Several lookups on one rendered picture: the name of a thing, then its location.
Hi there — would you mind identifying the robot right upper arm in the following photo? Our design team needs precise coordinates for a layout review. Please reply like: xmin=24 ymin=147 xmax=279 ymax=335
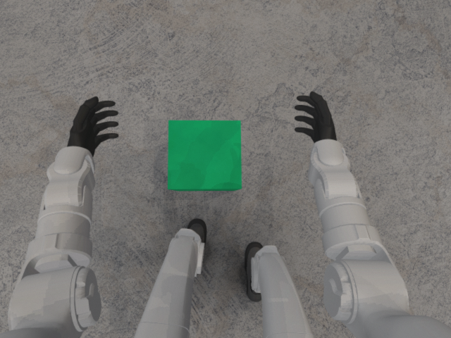
xmin=323 ymin=259 xmax=451 ymax=338

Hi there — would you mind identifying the robot right hand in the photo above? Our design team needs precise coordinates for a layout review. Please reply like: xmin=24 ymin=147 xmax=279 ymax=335
xmin=295 ymin=92 xmax=337 ymax=143

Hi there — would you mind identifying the robot left forearm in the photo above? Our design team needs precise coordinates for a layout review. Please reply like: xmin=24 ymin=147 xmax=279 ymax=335
xmin=8 ymin=146 xmax=96 ymax=331

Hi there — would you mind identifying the robot left foot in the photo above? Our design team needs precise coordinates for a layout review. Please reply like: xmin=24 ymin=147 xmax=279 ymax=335
xmin=187 ymin=218 xmax=206 ymax=247

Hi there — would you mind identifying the robot left thigh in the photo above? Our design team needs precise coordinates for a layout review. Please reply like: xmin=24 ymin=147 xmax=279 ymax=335
xmin=134 ymin=235 xmax=205 ymax=338

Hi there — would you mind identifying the robot left hand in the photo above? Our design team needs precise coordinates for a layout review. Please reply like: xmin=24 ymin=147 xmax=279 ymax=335
xmin=67 ymin=96 xmax=118 ymax=157

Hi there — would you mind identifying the robot right forearm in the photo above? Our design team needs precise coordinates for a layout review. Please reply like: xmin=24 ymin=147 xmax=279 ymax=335
xmin=308 ymin=139 xmax=409 ymax=310

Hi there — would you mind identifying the robot left upper arm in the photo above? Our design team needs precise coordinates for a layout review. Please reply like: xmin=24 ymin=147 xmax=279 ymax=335
xmin=0 ymin=265 xmax=101 ymax=338

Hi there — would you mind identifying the carton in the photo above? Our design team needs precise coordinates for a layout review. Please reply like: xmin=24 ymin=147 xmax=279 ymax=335
xmin=168 ymin=120 xmax=242 ymax=191

